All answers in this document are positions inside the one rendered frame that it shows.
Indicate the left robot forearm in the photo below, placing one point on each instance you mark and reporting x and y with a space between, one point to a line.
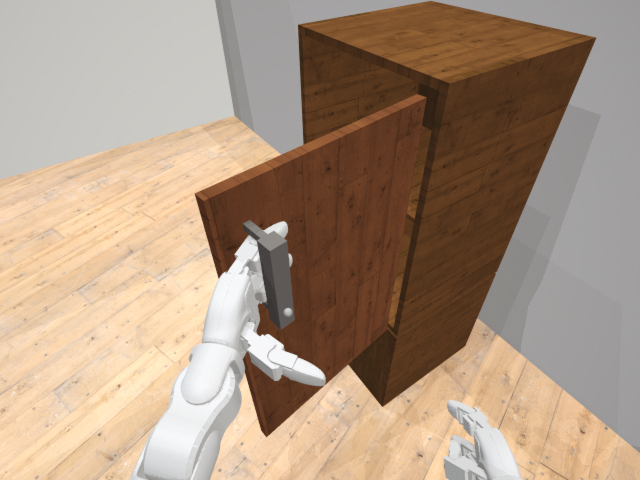
205 399

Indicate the robot left hand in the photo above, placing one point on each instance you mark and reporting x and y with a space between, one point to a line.
235 300

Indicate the handle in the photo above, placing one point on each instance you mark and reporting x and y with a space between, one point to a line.
274 258

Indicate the cupboard door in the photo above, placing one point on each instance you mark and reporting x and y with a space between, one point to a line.
344 197

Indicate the robot right hand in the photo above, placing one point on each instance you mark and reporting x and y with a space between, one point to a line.
489 458

